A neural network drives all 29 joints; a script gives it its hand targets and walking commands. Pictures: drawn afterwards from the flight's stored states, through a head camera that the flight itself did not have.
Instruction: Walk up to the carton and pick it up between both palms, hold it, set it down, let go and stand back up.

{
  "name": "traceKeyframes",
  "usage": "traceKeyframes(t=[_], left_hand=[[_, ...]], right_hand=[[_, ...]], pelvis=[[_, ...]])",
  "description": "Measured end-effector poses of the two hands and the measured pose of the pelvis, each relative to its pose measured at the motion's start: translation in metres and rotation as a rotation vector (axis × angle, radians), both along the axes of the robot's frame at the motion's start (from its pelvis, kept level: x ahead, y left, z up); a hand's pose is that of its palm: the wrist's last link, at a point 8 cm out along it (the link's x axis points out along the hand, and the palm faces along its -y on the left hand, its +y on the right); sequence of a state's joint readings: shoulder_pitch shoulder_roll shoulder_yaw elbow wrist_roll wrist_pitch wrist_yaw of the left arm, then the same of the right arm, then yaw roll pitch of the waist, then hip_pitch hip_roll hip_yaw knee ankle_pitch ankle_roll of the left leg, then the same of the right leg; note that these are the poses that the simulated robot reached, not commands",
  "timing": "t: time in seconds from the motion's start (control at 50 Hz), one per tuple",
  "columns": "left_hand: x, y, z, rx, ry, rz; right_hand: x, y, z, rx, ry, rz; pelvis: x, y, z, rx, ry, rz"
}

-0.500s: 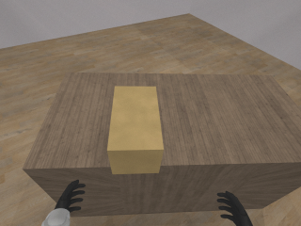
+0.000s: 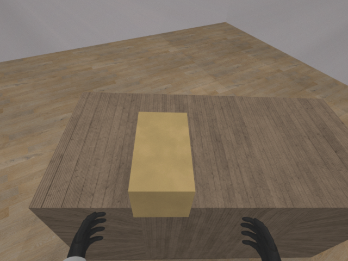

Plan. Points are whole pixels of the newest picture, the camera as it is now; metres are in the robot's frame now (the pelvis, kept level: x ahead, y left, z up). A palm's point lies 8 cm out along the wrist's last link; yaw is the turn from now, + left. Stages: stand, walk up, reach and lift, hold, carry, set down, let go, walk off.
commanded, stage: reach and lift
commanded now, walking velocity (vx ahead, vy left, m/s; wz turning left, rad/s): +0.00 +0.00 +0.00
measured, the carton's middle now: (162, 161) +0.41 +0.04 -0.07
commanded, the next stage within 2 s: none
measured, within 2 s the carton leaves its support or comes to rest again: neither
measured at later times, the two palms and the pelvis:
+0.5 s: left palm (89, 248) +0.16 +0.19 -0.04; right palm (256, 241) +0.18 -0.18 -0.03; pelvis -0.01 +0.00 +0.00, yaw +1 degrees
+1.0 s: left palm (96, 203) +0.24 +0.19 +0.00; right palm (246, 200) +0.26 -0.16 +0.01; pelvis +0.00 +0.00 +0.00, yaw +1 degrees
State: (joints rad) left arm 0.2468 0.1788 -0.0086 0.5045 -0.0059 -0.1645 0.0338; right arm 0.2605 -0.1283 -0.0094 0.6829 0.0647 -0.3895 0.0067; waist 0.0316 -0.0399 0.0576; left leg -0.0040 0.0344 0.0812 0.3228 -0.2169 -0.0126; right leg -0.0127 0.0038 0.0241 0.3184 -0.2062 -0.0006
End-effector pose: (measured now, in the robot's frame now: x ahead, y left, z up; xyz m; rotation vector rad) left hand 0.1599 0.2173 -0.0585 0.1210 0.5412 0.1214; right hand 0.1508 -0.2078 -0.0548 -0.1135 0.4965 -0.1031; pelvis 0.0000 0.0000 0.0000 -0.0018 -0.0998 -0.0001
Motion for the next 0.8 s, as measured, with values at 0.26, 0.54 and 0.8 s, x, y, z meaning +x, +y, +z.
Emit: traceKeyframes(t=[0.26, 0.54, 0.8], left_hand=[[-0.012, -0.012, 0.01, -0.04, -0.125, 0.008], [0.006, -0.026, 0.02, -0.074, -0.239, 0.009], [0.056, -0.026, 0.041, -0.074, -0.268, 0.015]], right_hand=[[0.008, 0.017, 0.013, 0.055, -0.12, 0.003], [0.031, 0.031, 0.023, 0.085, -0.204, 0.008], [0.081, 0.038, 0.043, 0.081, -0.249, 0.015]], pelvis=[[0.0, 0.002, -0.001, -0.004, -0.009, 0.014], [-0.011, 0.0, -0.003, 0.0, 0.01, 0.021], [-0.003, 0.001, -0.002, -0.003, 0.02, 0.019]])
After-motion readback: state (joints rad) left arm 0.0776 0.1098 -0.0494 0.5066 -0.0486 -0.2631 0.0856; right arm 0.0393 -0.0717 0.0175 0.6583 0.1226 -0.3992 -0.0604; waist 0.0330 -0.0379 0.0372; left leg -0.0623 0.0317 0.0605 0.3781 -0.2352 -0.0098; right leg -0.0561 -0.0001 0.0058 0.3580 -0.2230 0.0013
